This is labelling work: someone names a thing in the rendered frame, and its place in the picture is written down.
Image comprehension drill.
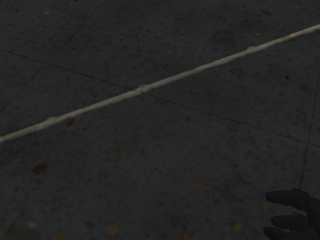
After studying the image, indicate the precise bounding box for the right robot hand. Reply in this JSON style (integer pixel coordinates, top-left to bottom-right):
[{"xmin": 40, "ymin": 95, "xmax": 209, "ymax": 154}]
[{"xmin": 263, "ymin": 188, "xmax": 320, "ymax": 240}]

